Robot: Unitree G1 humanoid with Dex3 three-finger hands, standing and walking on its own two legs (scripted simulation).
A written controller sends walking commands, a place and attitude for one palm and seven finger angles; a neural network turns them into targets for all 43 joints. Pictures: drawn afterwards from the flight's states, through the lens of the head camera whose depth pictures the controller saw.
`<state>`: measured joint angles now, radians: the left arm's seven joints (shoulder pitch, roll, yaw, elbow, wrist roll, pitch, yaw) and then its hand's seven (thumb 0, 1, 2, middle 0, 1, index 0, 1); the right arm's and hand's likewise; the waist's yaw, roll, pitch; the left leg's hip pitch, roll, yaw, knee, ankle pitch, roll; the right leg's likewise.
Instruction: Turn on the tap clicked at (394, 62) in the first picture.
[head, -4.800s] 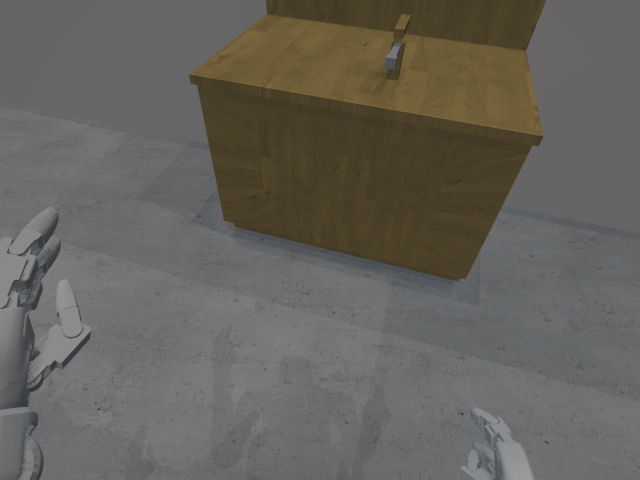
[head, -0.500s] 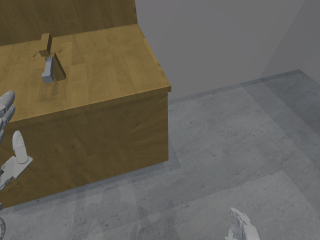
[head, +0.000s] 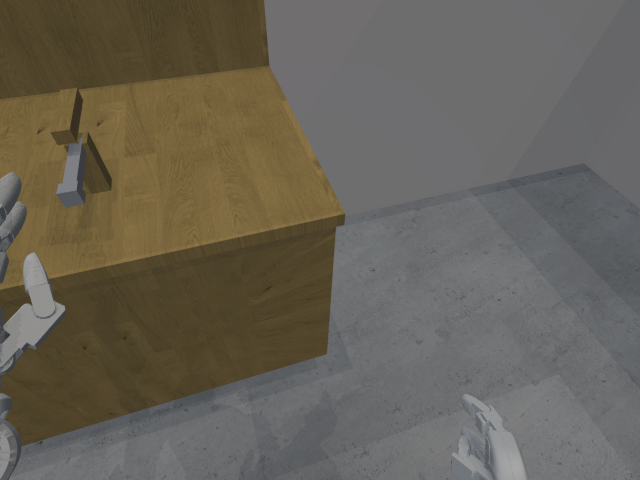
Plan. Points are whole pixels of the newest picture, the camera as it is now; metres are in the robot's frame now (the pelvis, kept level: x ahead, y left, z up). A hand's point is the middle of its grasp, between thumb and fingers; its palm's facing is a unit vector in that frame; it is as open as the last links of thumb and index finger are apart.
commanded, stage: take the last steps up to it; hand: left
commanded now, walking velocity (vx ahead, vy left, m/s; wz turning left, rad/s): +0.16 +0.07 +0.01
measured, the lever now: (71, 194) +0.49 +0.41 +0.07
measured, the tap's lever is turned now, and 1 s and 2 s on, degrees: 0 0 0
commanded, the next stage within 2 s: come to a stop and stand still in 0.08 s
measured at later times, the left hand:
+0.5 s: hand (85, 266) +0.28 +0.24 +0.17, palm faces +0.38 -0.83 -0.41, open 7.4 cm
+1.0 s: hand (107, 304) +0.24 +0.21 +0.17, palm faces +0.36 -0.85 -0.38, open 7.4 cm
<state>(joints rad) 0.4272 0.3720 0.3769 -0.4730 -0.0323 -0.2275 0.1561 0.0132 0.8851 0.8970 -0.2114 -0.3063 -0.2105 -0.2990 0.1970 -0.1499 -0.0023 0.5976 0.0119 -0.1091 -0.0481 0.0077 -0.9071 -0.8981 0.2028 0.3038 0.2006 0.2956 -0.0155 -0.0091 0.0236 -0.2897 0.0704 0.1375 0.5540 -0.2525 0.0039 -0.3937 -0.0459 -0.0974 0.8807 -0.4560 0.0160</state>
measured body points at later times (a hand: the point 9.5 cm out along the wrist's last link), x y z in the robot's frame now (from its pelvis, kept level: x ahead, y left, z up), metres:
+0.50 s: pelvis +0.05 +0.01 +0.00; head +0.08 +0.02 +0.45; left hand +0.25 +0.29 +0.20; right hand +0.23 -0.23 -0.07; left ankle +0.09 +0.12 -0.73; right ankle +0.03 -0.10 -0.72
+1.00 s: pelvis +0.01 -0.02 +0.01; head +0.01 -0.02 +0.46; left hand +0.21 +0.25 +0.19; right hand +0.15 -0.27 -0.09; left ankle +0.07 +0.11 -0.73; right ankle +0.04 -0.10 -0.73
